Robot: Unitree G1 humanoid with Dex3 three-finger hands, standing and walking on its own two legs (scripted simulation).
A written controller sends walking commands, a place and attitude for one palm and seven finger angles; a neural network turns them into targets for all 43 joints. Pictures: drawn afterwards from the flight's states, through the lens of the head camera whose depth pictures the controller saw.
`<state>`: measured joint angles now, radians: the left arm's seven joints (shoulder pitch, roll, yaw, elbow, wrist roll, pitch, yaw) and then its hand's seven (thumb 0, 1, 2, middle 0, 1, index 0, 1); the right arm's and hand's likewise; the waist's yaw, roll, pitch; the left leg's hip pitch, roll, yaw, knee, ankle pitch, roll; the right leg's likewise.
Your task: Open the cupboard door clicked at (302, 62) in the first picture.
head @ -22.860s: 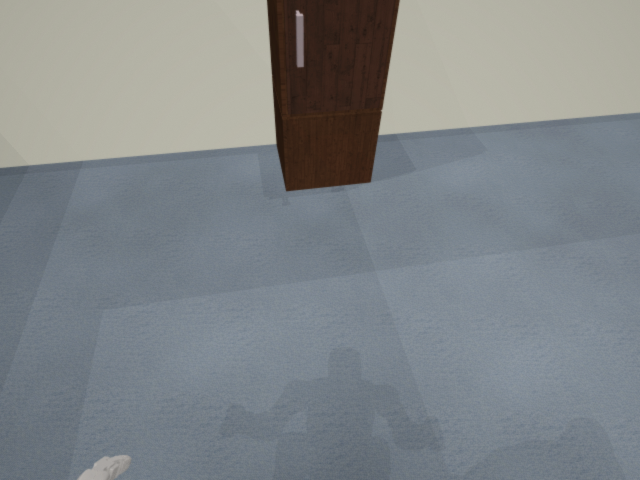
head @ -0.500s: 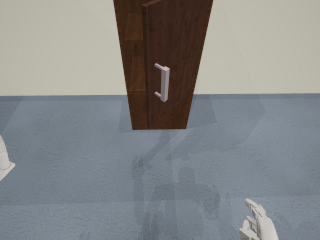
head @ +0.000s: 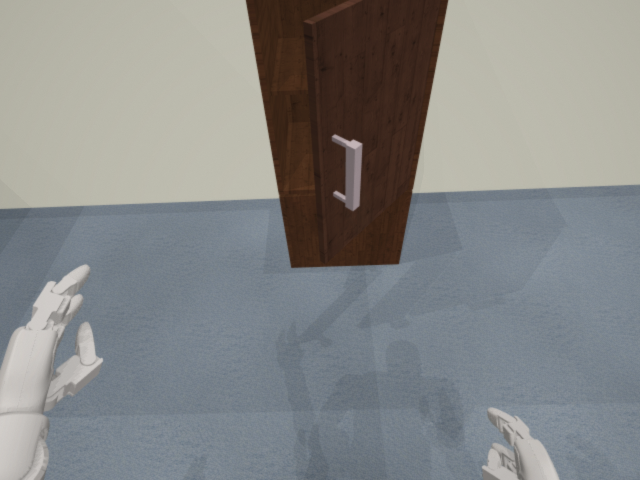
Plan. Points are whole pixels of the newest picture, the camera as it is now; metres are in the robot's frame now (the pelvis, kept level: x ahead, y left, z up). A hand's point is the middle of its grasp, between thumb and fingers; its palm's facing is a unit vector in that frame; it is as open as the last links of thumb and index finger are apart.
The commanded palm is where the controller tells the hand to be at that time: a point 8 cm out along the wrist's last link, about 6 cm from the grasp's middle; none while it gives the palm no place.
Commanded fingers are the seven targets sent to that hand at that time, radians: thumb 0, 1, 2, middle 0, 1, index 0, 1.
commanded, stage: let the arm hang, fingers relaxed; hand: left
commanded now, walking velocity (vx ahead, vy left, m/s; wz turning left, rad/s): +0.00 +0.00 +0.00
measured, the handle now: (345, 173) +0.69 +0.00 -0.05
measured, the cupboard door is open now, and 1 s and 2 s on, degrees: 47 47 47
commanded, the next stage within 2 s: look to check the result in 1.02 s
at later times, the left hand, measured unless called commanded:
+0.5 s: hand out of the picture -0.02 +0.20 -0.16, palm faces +0.01 -0.96 -0.26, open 7.3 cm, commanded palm none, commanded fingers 0.00 0.90 0.90 -0.20 -0.30 -0.20 -0.30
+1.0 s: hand out of the picture +0.02 +0.17 -0.17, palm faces +0.01 -0.98 -0.21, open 7.3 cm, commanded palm none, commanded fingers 0.00 0.90 0.90 -0.20 -0.30 -0.20 -0.30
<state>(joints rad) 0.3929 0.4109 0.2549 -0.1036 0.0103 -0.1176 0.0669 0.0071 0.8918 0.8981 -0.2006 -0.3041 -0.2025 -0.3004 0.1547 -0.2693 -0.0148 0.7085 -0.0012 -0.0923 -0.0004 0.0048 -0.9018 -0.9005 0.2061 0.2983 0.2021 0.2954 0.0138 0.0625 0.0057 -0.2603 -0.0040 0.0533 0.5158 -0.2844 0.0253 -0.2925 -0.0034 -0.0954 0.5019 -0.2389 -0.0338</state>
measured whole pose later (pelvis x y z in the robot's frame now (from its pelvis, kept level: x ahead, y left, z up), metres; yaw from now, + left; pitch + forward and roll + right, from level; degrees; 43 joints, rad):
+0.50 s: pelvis -0.02 +0.00 +0.01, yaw +0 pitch -1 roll +0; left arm 0.28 0.23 0.01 1.10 0.01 0.02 0.02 0.00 0.93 0.90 -0.20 -0.30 -0.20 -0.30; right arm 0.29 -0.18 0.01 1.08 -0.03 0.03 -0.01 0.00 -0.91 -0.90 0.20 0.30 0.20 0.29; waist 0.00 0.02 0.07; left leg -0.18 -0.01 0.04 0.41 -0.21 0.02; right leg -0.20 0.00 -0.11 0.39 -0.17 -0.04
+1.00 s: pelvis +0.00 -0.01 +0.01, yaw +0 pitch -1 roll +0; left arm 0.22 0.17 0.01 1.14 0.01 -0.01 0.02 0.01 0.92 0.90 -0.20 -0.30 -0.20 -0.30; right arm 0.27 -0.16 0.01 1.14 -0.02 0.00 -0.03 0.00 -0.91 -0.90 0.20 0.30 0.20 0.29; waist -0.01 0.00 0.05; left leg -0.13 -0.01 0.05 0.36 -0.21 0.02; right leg -0.17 0.00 -0.09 0.38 -0.18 -0.04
